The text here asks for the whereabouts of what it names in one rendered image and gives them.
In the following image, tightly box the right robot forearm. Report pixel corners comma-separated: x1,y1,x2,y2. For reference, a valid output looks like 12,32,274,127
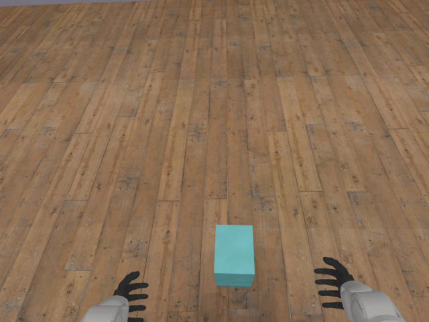
341,280,406,322

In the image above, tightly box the robot right hand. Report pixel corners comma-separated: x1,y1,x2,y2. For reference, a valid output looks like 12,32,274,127
314,257,354,310

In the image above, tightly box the left robot forearm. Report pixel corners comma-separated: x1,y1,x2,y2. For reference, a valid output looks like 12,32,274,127
81,295,129,322

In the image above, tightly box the carton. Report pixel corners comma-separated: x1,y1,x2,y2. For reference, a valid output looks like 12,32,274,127
214,225,255,287

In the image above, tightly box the robot left hand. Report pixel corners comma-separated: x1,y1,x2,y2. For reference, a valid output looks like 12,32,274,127
113,271,149,322

